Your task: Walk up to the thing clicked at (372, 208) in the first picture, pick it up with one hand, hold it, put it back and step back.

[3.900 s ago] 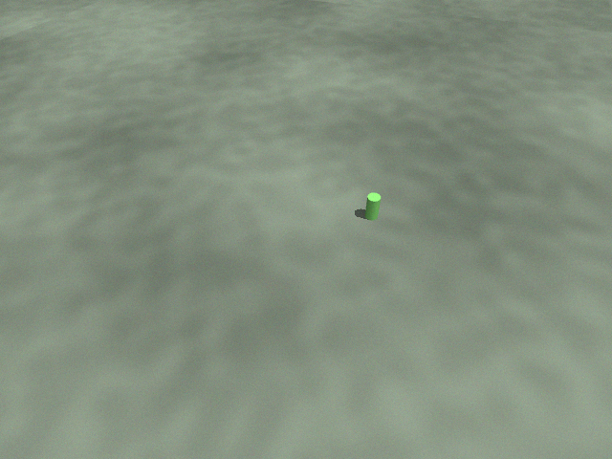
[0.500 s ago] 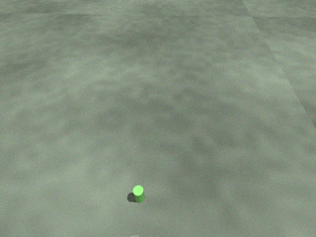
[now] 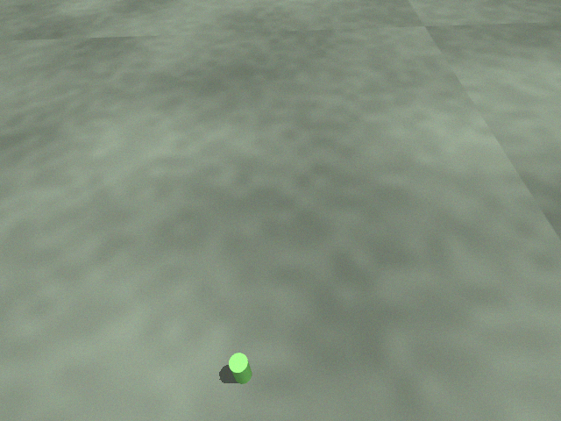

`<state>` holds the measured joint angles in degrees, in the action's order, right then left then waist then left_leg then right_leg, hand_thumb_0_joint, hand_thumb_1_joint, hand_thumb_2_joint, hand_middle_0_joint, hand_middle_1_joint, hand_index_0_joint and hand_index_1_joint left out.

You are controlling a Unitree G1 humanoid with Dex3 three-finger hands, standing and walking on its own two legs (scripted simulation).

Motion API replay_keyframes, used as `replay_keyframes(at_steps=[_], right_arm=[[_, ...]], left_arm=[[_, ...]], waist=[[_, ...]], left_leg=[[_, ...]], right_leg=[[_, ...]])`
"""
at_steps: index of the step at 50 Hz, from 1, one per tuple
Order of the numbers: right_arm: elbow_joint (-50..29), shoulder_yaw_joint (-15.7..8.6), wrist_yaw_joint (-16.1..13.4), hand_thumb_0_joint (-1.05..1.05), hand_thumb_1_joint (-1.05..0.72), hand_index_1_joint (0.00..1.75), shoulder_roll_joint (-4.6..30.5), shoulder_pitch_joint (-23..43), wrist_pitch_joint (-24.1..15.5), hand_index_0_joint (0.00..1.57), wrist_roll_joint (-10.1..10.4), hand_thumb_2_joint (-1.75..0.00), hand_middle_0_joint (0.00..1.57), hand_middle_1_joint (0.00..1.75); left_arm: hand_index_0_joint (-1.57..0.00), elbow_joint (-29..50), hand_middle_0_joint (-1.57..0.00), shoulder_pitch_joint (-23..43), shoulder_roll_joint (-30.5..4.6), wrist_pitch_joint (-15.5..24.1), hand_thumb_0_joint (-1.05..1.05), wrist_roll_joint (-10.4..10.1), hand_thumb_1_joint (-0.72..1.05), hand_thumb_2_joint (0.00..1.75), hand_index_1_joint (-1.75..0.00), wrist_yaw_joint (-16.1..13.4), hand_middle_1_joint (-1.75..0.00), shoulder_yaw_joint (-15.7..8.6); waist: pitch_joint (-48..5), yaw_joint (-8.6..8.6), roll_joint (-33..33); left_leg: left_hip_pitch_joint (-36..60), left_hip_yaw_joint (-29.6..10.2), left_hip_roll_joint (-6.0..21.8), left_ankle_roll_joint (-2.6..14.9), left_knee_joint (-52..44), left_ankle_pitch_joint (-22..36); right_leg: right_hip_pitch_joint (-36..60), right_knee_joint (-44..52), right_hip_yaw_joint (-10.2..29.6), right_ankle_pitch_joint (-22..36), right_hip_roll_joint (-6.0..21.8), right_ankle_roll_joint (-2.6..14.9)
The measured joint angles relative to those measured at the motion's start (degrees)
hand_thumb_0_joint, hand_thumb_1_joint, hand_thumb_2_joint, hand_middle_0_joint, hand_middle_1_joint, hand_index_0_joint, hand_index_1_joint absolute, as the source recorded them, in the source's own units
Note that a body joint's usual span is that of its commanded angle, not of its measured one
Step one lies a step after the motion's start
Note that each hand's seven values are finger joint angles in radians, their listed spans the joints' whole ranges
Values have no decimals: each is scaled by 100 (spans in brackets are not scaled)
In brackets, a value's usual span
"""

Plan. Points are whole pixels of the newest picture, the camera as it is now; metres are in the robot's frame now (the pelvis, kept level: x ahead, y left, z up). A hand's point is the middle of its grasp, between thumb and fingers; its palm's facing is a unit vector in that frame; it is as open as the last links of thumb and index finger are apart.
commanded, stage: walk up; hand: left
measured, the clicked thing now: (240, 368) +0.41 +0.19 -0.70
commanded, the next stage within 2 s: stand in 1.16 s
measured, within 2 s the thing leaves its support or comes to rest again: neither
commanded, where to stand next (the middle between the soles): +0.04 -0.01 m, yaw +2 degrees
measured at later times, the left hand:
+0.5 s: hand out of the picture +0.12 +0.25 -0.13, palm faces -0.01 -0.95 -0.32, open 7.4 cm
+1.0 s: hand out of the picture +0.11 +0.25 -0.13, palm faces +0.01 -0.95 -0.32, open 7.4 cm
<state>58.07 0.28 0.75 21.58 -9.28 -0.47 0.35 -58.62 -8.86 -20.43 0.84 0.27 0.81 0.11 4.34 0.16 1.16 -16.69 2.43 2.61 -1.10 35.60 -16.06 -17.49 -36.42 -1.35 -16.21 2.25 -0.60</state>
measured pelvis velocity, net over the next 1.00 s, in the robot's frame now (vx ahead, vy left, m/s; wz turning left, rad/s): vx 0.03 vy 0.00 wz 0.01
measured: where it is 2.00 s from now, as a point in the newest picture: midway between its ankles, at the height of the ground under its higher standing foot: outside the picture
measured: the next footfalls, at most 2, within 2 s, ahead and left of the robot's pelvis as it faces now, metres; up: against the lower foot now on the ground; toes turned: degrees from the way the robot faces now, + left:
none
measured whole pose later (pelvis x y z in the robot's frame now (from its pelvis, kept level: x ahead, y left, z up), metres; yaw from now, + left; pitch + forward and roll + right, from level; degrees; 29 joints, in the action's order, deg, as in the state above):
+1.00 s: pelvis +0.03 +0.00 +0.02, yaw +1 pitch -2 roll +0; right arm 67.3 -0.1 0.2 19.9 -3.9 -0.4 -0.4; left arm -68.0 -4.0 -19.1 -0.1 0.3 0.8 -0.9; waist 2.6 0.0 0.3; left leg -6.2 2.2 2.3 -1.4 18.0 -9.7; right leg -6.4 -18.2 -2.4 -9.7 2.0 -1.1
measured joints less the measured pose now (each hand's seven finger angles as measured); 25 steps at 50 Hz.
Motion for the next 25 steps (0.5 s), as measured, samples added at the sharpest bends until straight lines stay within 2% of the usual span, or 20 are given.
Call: replay_keyframes(at_steps=[6,12,25], right_arm=[[423,90,12,0,-90,30,-92,169,-46,21,-24,-90,20,30],[715,69,-29,0,-90,30,-74,327,-63,21,-35,-90,20,30],[914,-7,-49,0,-90,30,-19,572,-40,20,-68,-90,20,30]], left_arm=[[-20,-240,-20,404,63,12,1,-52,90,90,-30,8,-30,34],[-20,-490,-20,690,80,-20,1,-85,90,90,-30,5,-30,10],[-20,-875,-20,685,85,-74,1,-30,90,90,-30,26,-30,-37]], waist=[[-46,36,-67],[-82,56,-118],[-159,33,-112]], left_leg=[[319,4,-14,-22,-601,243],[615,-4,-16,-37,-1060,427],[897,-15,10,-55,-1587,642]], right_leg=[[306,563,-23,222,-7,4],[608,1017,-52,398,-20,0],[938,1638,-86,658,-67,-4]])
